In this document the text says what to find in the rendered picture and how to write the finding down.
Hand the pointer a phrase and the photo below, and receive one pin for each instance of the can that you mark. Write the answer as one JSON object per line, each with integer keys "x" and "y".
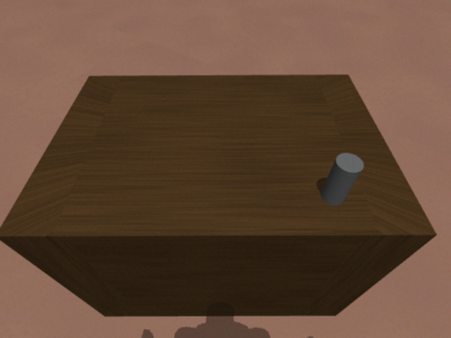
{"x": 344, "y": 173}

